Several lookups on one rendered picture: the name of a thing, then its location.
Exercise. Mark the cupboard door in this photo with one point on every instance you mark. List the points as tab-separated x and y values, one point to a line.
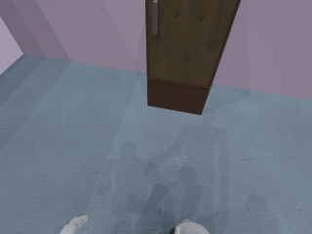
189	37

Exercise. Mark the robot right thigh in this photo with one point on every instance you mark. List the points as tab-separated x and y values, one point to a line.
189	227

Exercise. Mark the robot left hand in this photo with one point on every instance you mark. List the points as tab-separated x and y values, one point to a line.
74	225

